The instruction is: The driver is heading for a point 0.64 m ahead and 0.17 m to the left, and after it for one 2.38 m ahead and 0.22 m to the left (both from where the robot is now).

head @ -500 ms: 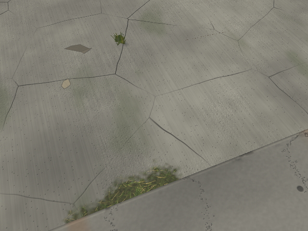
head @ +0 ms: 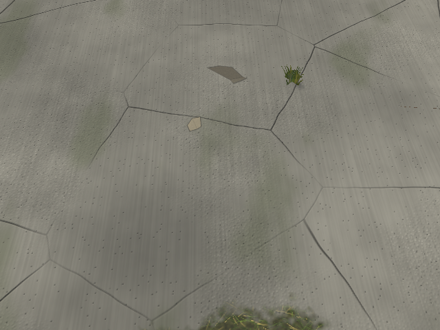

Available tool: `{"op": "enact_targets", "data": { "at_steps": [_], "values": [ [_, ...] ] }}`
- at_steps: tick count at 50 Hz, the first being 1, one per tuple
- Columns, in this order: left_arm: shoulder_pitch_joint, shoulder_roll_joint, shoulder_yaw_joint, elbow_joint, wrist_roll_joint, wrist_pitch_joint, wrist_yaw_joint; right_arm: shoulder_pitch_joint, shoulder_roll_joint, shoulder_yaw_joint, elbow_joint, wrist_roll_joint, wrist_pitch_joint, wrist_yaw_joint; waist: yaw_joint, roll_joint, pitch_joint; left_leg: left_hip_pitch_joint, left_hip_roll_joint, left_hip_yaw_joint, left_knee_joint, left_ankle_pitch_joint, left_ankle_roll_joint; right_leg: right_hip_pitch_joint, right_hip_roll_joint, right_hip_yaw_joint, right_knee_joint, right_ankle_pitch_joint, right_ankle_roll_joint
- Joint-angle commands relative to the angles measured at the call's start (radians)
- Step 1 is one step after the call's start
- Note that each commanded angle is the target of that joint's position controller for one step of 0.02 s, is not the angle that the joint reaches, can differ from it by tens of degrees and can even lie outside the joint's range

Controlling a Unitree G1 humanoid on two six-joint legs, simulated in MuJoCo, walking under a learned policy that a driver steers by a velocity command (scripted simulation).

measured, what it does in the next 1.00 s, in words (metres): goes down, turning left: right foot 0.19 m lower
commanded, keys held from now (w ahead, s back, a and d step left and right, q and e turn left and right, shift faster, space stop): w+q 1.00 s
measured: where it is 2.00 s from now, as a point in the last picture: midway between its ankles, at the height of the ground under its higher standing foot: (187, 166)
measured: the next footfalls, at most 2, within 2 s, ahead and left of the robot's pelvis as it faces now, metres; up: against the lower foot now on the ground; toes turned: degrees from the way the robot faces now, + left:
right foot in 0.70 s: +0.62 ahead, -0.20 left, -0.19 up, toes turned +27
left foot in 1.22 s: +0.76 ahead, +0.12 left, -0.19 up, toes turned +40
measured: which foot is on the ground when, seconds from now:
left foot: down 0.00-0.70, up 0.72-1.00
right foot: up 0.00-0.68, down 0.70-1.00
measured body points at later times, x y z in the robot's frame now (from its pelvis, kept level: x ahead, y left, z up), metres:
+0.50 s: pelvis +0.27 -0.03 +0.00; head +0.26 -0.02 +0.45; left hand +0.39 +0.29 -0.06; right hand +0.41 -0.29 -0.09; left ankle +0.12 +0.07 -0.71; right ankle +0.40 -0.16 -0.69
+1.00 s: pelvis +0.60 -0.10 -0.17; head +0.61 -0.11 +0.28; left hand +0.42 +0.06 -0.31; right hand +0.86 -0.22 -0.27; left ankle +0.64 +0.10 -0.81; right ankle +0.58 -0.21 -0.90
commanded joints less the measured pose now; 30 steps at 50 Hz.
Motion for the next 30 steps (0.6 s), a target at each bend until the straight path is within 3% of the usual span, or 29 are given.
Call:
{"op": "enact_targets", "data": {
  "at_steps": [1,2,3,5,6,8,9,10,11,12,13,16,18,19,21,22,23,24,25,26,27,28,29,30],
  "values": [
    [-0.091,0.139,0.014,-0.155,-0.046,-0.085,-0.027,0.333,-0.188,-0.053,0.002,-0.009,-0.020,-0.007,-0.150,0.127,-0.344,0.870,0.326,-0.768,-0.384,-0.184,0.266,-0.725,0.072,0.258,0.535,-0.011,-0.057],
    [-0.116,0.129,0.010,-0.162,-0.041,-0.097,-0.023,0.280,-0.172,-0.048,-0.003,-0.011,-0.028,-0.008,-0.119,0.058,-0.245,0.729,0.288,-0.639,-0.372,-0.066,0.229,-0.712,0.031,0.256,0.466,0.069,-0.072],
    [-0.113,0.128,0.014,-0.151,-0.014,-0.098,-0.013,0.204,-0.145,-0.040,-0.015,-0.017,-0.031,-0.009,-0.074,-0.001,-0.185,0.582,0.247,-0.532,-0.362,0.071,0.198,-0.651,-0.005,0.257,0.383,0.136,-0.067],
    [-0.067,0.137,0.026,-0.146,-0.004,-0.067,-0.009,0.138,-0.112,-0.027,-0.043,-0.034,-0.035,-0.013,-0.015,0.012,-0.169,0.419,0.198,-0.447,-0.382,0.184,0.184,-0.525,-0.038,0.271,0.290,0.188,-0.052],
    [-0.064,0.147,0.032,-0.155,-0.001,-0.052,-0.002,0.134,-0.119,-0.026,-0.049,-0.031,-0.037,-0.018,-0.005,-0.005,-0.148,0.350,0.191,-0.421,-0.406,0.203,0.192,-0.486,-0.040,0.270,0.206,0.195,-0.035],
    [-0.116,0.114,0.024,-0.180,0.011,-0.032,0.009,0.161,-0.147,-0.032,-0.039,-0.023,-0.040,-0.035,-0.009,0.006,-0.115,0.279,0.169,-0.386,-0.432,0.183,0.192,-0.470,-0.025,0.254,0.071,0.244,-0.005],
    [-0.175,0.095,0.016,-0.207,0.024,-0.029,0.007,0.180,-0.167,-0.038,-0.035,-0.024,-0.033,-0.048,-0.025,0.015,-0.108,0.281,0.160,-0.379,-0.432,0.216,0.184,-0.491,-0.012,0.244,0.007,0.303,0.002],
    [-0.206,0.087,0.012,-0.220,0.025,-0.030,0.003,0.194,-0.176,-0.041,-0.032,-0.024,-0.029,-0.057,-0.033,0.024,-0.105,0.280,0.143,-0.362,-0.426,0.213,0.169,-0.493,-0.001,0.247,-0.065,0.379,0.003],
    [-0.210,0.058,0.000,-0.222,0.035,-0.033,-0.004,0.199,-0.179,-0.045,-0.030,-0.031,-0.020,-0.061,-0.036,0.043,-0.131,0.249,0.116,-0.326,-0.396,0.271,0.157,-0.435,0.022,0.226,-0.082,0.475,0.006],
    [-0.213,0.059,-0.001,-0.224,0.032,-0.036,-0.011,0.198,-0.172,-0.043,-0.036,-0.029,-0.013,-0.063,-0.036,0.054,-0.137,0.233,0.097,-0.305,-0.378,0.282,0.141,-0.409,0.039,0.217,-0.115,0.530,0.003],
    [-0.147,0.090,0.011,-0.195,0.027,-0.047,-0.027,0.208,-0.183,-0.047,-0.049,-0.054,-0.014,-0.062,-0.031,0.067,-0.206,0.243,0.130,-0.328,-0.332,0.326,0.147,-0.354,0.049,0.217,0.023,0.641,0.001],
    [-0.205,0.114,0.018,-0.230,0.012,-0.065,-0.043,0.236,-0.133,-0.027,-0.071,-0.032,-0.011,-0.056,-0.039,0.052,-0.155,0.306,0.151,-0.430,-0.257,0.243,0.158,-0.485,0.042,0.243,0.055,0.493,-0.022],
    [-0.216,0.125,0.021,-0.256,0.002,-0.078,-0.063,0.241,-0.137,-0.025,-0.091,-0.023,-0.003,-0.055,-0.040,0.083,-0.130,0.364,0.162,-0.502,-0.204,0.219,0.177,-0.550,0.047,0.251,0.036,0.401,-0.043],
    [-0.294,0.138,0.028,-0.293,-0.007,-0.085,-0.074,0.308,-0.156,-0.032,-0.087,-0.021,-0.004,-0.056,-0.086,0.093,-0.104,0.473,0.170,-0.576,-0.203,0.098,0.196,-0.699,0.045,0.287,0.003,0.400,-0.050],
    [-0.336,0.150,0.033,-0.319,-0.010,-0.103,-0.086,0.320,-0.164,-0.034,-0.094,-0.008,-0.001,-0.074,-0.102,0.141,-0.081,0.574,0.182,-0.632,-0.154,0.091,0.199,-0.792,0.042,0.309,-0.072,0.344,-0.049],
    [-0.418,0.168,0.045,-0.352,-0.037,-0.116,-0.092,0.428,-0.157,-0.038,-0.050,0.016,-0.012,-0.102,-0.156,0.166,-0.052,0.761,0.240,-0.750,-0.101,-0.042,0.204,-1.014,-0.005,0.426,-0.068,0.353,-0.044],
    [-0.463,0.174,0.046,-0.369,-0.048,-0.123,-0.092,0.487,-0.165,-0.037,-0.025,0.026,-0.022,-0.115,-0.185,0.147,-0.012,0.866,0.269,-0.791,-0.072,-0.064,0.208,-1.194,-0.022,0.458,-0.083,0.286,-0.028],
    [-0.484,0.165,0.045,-0.379,-0.043,-0.129,-0.092,0.514,-0.180,-0.043,-0.015,0.030,-0.025,-0.122,-0.200,0.140,0.001,0.890,0.272,-0.815,-0.058,-0.059,0.207,-1.257,-0.021,0.464,-0.082,0.260,-0.017],
    [-0.508,0.160,0.034,-0.391,-0.015,-0.128,-0.102,0.462,-0.189,-0.040,-0.030,0.014,-0.022,-0.139,-0.186,0.083,0.026,0.717,0.204,-0.730,-0.067,-0.092,0.178,-1.148,-0.009,0.424,-0.204,0.424,-0.019],
    [-0.473,0.117,0.013,-0.387,0.015,-0.127,-0.116,0.384,-0.172,-0.036,-0.046,0.011,-0.012,-0.152,-0.155,0.083,-0.003,0.498,0.129,-0.637,-0.039,-0.149,0.130,-0.882,0.007,0.393,-0.308,0.696,-0.033],
    [-0.391,0.069,-0.006,-0.356,0.030,-0.124,-0.136,0.317,-0.174,-0.032,-0.061,-0.003,0.004,-0.157,-0.123,0.057,-0.048,0.243,0.058,-0.523,-0.023,-0.245,0.087,-0.555,0.050,0.334,-0.368,0.906,-0.056],
    [-0.326,0.060,-0.007,-0.338,0.020,-0.111,-0.149,0.318,-0.175,-0.026,-0.060,-0.024,0.014,-0.157,-0.111,0.041,-0.085,0.071,0.035,-0.488,-0.038,-0.336,0.062,-0.307,0.080,0.300,-0.311,1.022,-0.052],
    [-0.267,0.073,0.000,-0.328,0.001,-0.088,-0.148,0.310,-0.168,-0.021,-0.068,-0.032,0.019,-0.154,-0.083,0.054,-0.079,0.019,0.034,-0.482,-0.011,-0.389,0.047,-0.217,0.067,0.317,-0.283,1.014,-0.041],
    [-0.230,0.084,0.003,-0.321,-0.018,-0.073,-0.136,0.300,-0.160,-0.018,-0.067,-0.019,0.020,-0.156,-0.055,0.052,-0.060,0.042,0.037,-0.494,0.045,-0.410,0.024,-0.205,0.039,0.340,-0.315,0.972,-0.032]
  ]
}}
